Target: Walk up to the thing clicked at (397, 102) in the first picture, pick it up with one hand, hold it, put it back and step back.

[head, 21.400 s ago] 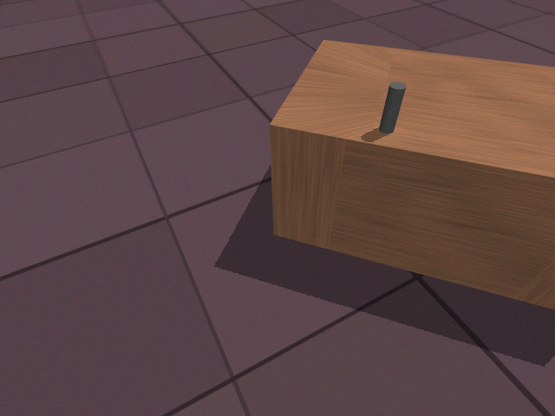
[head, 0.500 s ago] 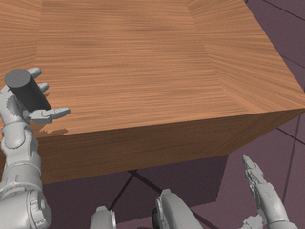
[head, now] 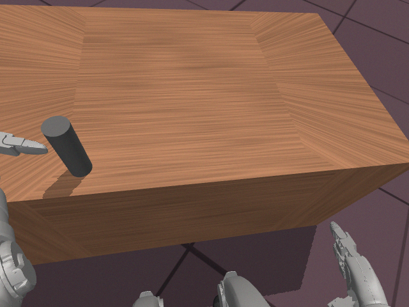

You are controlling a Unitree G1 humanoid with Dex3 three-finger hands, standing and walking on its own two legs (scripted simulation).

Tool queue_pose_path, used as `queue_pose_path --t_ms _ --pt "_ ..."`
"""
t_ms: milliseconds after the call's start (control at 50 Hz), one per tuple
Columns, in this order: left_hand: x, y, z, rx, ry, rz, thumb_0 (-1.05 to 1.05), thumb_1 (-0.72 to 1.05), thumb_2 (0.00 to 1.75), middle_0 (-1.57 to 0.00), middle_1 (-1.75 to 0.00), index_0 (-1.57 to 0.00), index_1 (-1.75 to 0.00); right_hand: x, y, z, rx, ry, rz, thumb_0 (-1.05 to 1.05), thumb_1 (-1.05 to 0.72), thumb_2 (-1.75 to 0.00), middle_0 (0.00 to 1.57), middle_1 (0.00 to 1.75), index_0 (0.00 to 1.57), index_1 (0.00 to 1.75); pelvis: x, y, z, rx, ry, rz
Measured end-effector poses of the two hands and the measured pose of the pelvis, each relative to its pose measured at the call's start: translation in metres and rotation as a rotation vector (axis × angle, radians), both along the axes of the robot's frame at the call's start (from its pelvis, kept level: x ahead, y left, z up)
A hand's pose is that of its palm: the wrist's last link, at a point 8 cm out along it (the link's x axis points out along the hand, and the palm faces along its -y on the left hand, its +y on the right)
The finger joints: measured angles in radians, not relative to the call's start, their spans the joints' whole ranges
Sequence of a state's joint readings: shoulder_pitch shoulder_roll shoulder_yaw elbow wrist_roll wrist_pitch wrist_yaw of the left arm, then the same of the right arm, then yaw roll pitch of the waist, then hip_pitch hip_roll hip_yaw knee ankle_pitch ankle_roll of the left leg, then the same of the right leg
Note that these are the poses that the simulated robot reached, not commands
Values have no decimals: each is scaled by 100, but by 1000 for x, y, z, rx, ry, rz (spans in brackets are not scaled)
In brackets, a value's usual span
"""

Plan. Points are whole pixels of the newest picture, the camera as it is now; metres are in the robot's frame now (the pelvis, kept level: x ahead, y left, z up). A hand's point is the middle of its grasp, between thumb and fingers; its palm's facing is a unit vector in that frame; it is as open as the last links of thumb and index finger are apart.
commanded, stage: rise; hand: left
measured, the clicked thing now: (70, 149) +0.47 +0.23 -0.01
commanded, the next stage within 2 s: sink last in 0.12 s
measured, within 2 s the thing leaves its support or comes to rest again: neither
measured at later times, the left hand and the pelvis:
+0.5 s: hand out of the picture +0.39 +0.40 +0.07, palm faces +0.46 -0.80 -0.39, open 17.2 cm; pelvis +0.02 +0.01 +0.04, yaw +0 degrees
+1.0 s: hand out of the picture +0.19 +0.23 +0.08, palm faces +0.29 -0.89 -0.35, open 16.8 cm; pelvis +0.03 -0.01 +0.05, yaw +2 degrees
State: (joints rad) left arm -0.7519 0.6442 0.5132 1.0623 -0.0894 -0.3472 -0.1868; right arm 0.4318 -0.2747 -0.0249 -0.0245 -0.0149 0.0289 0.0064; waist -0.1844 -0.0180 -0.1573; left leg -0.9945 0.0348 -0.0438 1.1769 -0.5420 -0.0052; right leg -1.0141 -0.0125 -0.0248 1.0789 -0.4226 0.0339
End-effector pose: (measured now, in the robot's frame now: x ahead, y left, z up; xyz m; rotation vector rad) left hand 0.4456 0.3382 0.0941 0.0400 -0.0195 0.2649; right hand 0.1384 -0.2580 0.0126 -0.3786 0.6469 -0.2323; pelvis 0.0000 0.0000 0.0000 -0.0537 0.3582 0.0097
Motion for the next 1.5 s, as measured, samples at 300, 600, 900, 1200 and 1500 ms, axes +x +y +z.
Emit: queue_pose_path --t_ms 300,600,900,1200,1500 --pt "-40 57 7 96 346 210 -2 -58 8 -8 -8 -8 -8 -2 -2 9 66 84 -55 -1 50 -6 6 5 7 5 11 5 32 15 -71 -17" --pt "-128 58 -2 226 478 253 -2 -44 9 -6 -4 -5 -5 35 24 3 183 61 28 -1 41 -9 6 5 6 5 33 10 50 12 -134 -1" --pt "-261 -37 11 213 407 155 -1 -36 9 -6 -3 -5 -4 47 -6 20 159 -52 -34 -1 41 -9 6 5 6 5 38 -6 52 42 -233 18" --pt "-306 -81 -5 186 471 116 -1 -45 6 -5 -5 -5 -5 19 -19 -10 169 -26 -50 -1 49 -7 6 5 6 5 12 -25 43 69 -235 20" --pt "-311 -55 -24 206 520 181 -2 -55 4 -6 -6 -6 -5 20 -14 -6 145 -58 -49 -1 31 -21 9 11 10 11 8 -22 40 66 -231 14"
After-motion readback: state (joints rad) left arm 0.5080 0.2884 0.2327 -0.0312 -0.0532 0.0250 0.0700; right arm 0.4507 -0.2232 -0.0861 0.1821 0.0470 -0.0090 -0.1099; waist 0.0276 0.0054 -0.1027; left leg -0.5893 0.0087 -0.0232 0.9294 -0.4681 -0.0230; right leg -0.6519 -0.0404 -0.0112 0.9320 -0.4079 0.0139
